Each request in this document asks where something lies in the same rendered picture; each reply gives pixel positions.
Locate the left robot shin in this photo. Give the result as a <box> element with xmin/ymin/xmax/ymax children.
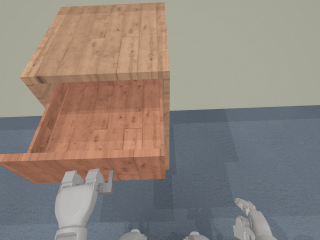
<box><xmin>130</xmin><ymin>229</ymin><xmax>140</xmax><ymax>233</ymax></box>

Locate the left robot forearm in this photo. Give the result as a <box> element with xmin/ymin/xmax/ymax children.
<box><xmin>54</xmin><ymin>225</ymin><xmax>88</xmax><ymax>240</ymax></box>

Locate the left robot hand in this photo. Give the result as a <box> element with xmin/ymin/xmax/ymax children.
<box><xmin>55</xmin><ymin>168</ymin><xmax>105</xmax><ymax>229</ymax></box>

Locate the handle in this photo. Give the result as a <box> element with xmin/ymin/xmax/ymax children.
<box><xmin>57</xmin><ymin>170</ymin><xmax>114</xmax><ymax>195</ymax></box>

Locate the drawer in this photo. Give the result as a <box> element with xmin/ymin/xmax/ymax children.
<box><xmin>0</xmin><ymin>78</ymin><xmax>166</xmax><ymax>184</ymax></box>

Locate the right robot hand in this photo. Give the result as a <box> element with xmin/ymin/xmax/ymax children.
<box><xmin>233</xmin><ymin>198</ymin><xmax>273</xmax><ymax>240</ymax></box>

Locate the cabinet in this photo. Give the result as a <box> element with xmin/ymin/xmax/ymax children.
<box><xmin>20</xmin><ymin>2</ymin><xmax>170</xmax><ymax>170</ymax></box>

